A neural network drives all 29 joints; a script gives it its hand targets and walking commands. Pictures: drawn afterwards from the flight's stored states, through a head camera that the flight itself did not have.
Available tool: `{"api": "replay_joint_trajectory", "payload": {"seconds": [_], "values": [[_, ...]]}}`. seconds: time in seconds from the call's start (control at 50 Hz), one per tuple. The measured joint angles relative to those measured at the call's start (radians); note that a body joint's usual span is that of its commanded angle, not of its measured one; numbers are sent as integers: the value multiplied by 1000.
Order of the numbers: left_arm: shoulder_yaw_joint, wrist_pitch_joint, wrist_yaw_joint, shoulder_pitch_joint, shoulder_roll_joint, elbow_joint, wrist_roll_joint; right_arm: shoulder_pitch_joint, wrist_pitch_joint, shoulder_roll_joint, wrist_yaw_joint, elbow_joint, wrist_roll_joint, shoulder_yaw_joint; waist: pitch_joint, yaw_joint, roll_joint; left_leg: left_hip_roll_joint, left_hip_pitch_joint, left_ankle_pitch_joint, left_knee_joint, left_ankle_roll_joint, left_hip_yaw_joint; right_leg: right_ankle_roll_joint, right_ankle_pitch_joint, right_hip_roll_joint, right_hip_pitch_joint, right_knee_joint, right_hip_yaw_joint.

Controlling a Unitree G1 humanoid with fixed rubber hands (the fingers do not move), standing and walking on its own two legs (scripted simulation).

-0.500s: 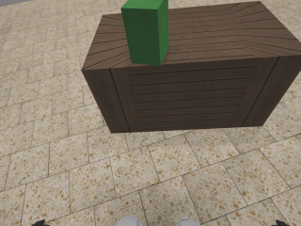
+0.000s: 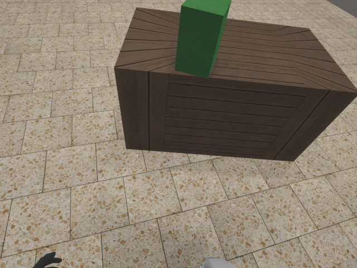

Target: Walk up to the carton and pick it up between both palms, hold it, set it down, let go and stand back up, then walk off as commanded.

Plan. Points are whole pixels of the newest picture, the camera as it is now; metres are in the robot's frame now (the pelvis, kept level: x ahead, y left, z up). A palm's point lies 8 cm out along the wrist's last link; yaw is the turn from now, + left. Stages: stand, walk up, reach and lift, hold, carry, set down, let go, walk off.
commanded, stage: walk off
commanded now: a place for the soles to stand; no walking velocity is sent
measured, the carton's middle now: (201, 36) +1.03 -0.05 +0.01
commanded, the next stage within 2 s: stand in 0.56 s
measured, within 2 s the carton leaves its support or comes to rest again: neither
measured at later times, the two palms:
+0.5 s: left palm (72, 257) +0.16 +0.25 -0.08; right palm out of the picture +0.14 -0.41 -0.11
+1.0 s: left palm (80, 239) +0.19 +0.23 -0.05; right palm (342, 248) +0.22 -0.42 -0.12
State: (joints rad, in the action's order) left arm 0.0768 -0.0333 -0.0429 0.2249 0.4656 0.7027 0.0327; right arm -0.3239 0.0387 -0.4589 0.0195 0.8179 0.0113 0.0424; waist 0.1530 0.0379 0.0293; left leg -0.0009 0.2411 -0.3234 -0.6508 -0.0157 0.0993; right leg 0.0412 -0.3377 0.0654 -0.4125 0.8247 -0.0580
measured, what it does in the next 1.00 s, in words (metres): walks ahead: right foot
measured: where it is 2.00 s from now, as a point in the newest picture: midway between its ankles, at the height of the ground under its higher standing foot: outside the picture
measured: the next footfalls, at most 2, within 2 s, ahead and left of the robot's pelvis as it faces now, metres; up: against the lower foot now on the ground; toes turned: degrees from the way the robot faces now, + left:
right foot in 0.44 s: +0.16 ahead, -0.16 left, +0.00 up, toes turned +4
left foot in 1.08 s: +0.15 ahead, +0.06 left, +0.00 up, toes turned -2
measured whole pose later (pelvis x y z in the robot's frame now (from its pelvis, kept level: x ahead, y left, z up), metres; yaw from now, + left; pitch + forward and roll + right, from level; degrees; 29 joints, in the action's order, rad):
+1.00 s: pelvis +0.12 -0.11 +0.00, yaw +1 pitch -2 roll +4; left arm 0.08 0.03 0.03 0.27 0.44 0.72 0.03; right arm -0.24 -0.03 -0.45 0.00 0.82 0.01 0.04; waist 0.12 0.04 -0.02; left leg 0.03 0.26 -0.37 -0.65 0.03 0.07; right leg 0.10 -0.33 0.05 -0.23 0.61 -0.03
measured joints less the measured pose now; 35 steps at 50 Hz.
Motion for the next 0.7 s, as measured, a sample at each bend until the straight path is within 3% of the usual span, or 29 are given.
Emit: {"api": "replay_joint_trajectory", "payload": {"seconds": [0.24,0.34,0.4,0.46,0.56,0.7], "values": [[0,1,0,7,0,12,0,2,11,0,-3,0,0,0,0,0,13,0,-23,12,75,-10,0,0,39,0,-3,33,0],[0,9,0,7,0,11,0,2,11,0,-3,0,0,0,-2,0,13,0,-53,-20,75,8,-1,0,-14,0,-3,25,-1],[0,27,0,7,1,10,0,3,11,1,-3,0,0,0,-12,1,13,1,-59,-44,69,24,-1,0,2,-1,19,-87,-2],[0,51,2,14,-7,13,0,13,8,2,-4,1,0,0,-11,1,-4,-2,-43,-104,-28,41,4,4,100,6,71,-184,6],[0,59,6,37,-23,13,0,38,5,13,-2,0,0,0,-28,0,-38,30,57,-150,-246,41,6,37,41,-7,124,-181,23],[0,64,36,51,-23,13,-3,72,-18,12,-11,1,0,0,-28,-1,-54,29,141,-136,-215,41,8,56,34,-14,173,-217,24]]}}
